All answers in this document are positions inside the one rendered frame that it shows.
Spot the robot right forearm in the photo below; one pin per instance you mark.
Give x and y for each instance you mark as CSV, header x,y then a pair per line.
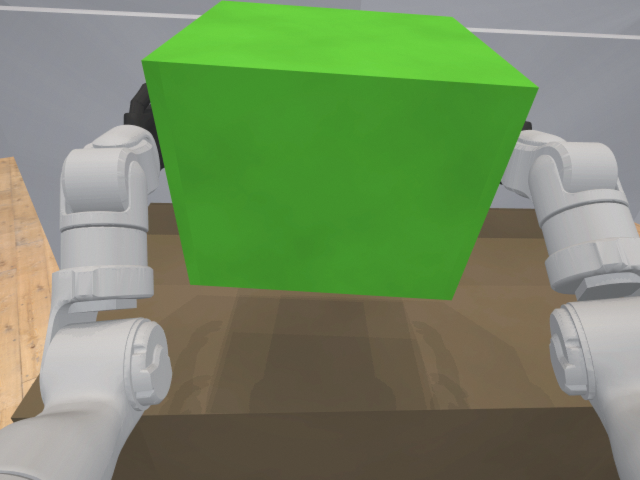
x,y
591,239

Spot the left robot upper arm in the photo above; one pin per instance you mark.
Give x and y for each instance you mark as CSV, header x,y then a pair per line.
x,y
98,379

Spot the carton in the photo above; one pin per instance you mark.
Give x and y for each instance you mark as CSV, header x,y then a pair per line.
x,y
332,150

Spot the pedestal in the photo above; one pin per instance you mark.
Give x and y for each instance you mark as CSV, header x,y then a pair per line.
x,y
293,385

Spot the robot left hand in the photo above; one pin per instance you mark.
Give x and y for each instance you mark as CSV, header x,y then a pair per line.
x,y
141,115

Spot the right robot upper arm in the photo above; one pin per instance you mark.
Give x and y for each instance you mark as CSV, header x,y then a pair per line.
x,y
595,353

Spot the robot left forearm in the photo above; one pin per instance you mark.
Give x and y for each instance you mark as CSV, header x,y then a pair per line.
x,y
104,190

